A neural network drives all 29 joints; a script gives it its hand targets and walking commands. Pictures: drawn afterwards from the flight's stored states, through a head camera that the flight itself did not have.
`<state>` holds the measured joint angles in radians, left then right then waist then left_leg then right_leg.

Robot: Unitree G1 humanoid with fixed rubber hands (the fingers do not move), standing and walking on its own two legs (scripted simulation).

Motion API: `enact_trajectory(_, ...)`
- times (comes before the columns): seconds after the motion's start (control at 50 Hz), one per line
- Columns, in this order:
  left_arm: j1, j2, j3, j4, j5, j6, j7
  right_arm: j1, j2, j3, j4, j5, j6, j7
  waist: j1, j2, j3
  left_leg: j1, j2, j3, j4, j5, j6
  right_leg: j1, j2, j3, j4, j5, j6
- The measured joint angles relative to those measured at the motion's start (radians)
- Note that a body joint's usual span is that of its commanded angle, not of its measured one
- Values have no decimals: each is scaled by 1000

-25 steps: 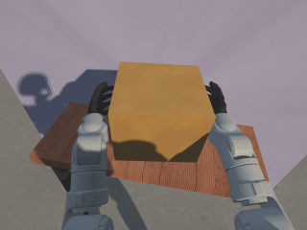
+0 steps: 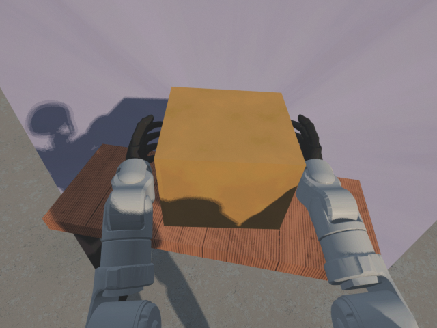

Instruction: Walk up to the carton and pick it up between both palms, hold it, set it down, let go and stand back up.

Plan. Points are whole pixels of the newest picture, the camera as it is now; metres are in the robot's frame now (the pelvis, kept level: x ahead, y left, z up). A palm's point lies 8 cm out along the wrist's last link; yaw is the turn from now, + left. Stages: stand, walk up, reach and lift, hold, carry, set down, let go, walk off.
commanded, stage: hold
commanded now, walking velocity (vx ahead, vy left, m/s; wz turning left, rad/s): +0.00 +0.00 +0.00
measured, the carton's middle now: (224, 157) +0.36 +0.00 +0.16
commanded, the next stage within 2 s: none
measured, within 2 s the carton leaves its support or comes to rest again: neither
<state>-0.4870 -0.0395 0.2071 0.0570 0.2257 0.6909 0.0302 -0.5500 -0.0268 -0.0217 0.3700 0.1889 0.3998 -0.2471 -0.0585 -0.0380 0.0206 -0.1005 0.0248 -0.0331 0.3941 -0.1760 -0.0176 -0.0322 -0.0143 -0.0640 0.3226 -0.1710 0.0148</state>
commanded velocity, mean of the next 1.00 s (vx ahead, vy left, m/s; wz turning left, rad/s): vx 0.00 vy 0.00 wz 0.00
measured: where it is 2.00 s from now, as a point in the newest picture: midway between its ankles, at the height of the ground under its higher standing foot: outside the picture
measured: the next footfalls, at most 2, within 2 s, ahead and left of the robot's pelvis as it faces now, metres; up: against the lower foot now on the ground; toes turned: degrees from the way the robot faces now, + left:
none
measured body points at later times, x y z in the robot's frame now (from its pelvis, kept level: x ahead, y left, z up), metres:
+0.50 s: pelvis +0.00 +0.00 +0.00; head -0.04 +0.02 +0.45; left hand +0.36 +0.15 +0.17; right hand +0.37 -0.15 +0.16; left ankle +0.03 +0.13 -0.75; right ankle +0.01 -0.13 -0.75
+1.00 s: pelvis +0.00 +0.00 +0.00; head -0.03 +0.02 +0.45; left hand +0.37 +0.15 +0.16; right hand +0.37 -0.15 +0.16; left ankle +0.03 +0.13 -0.75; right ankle +0.01 -0.13 -0.75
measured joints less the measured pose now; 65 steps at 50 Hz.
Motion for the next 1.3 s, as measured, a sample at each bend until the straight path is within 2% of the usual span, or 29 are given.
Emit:
enact_trajectory(0.52, -20, 2, 3, 35, 4, -8, 3, -19, -2, -8, 38, -7, -15, 8, 4, 0, -3, -4, -1, 4, -3, 4, 1, -8, -1, 5, 3, 2, 1)
enact_trajectory(0.92, 17, 0, -11, -10, -8, -6, 9, 9, -13, 16, -12, 13, -6, -3, -6, 4, -2, -1, -1, -2, 6, -9, 1, 2, -1, 0, 0, -6, 2)
enact_trajectory(1.12, 8, 1, -8, -7, -4, 3, 6, 2, -11, 12, -5, 9, -3, -2, -2, 5, 4, 3, -2, 1, 4, -8, 2, 5, -1, 3, -1, -5, 3)
enact_trajectory(1.3, -15, 3, -7, 12, -2, 2, 10, -10, -20, 16, 21, 14, -22, -1, 16, 11, -1, -14, 6, 4, 5, -5, -2, -11, 7, 6, -7, 3, -3)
